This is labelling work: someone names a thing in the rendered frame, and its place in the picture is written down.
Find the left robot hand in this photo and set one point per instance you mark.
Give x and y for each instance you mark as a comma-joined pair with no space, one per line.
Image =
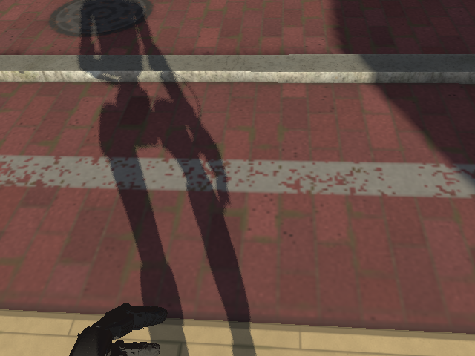
97,339

